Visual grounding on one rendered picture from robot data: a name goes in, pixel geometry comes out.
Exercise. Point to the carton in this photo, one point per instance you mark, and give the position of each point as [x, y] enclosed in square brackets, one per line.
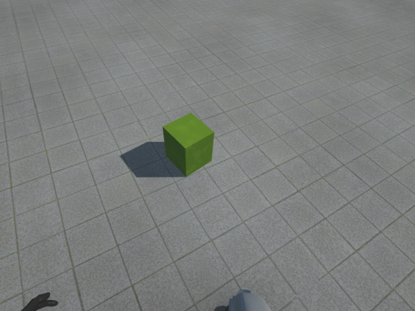
[188, 143]

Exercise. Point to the robot right shin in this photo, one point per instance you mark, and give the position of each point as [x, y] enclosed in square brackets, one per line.
[244, 291]

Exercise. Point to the robot right thigh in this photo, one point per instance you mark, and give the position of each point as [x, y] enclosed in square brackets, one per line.
[247, 302]

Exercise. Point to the left robot hand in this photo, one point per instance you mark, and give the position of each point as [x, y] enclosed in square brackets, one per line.
[39, 302]

